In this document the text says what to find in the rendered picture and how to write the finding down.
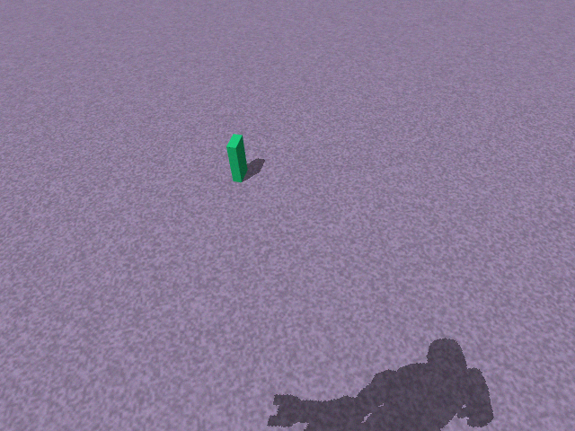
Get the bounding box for carton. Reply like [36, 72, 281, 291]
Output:
[226, 134, 248, 182]

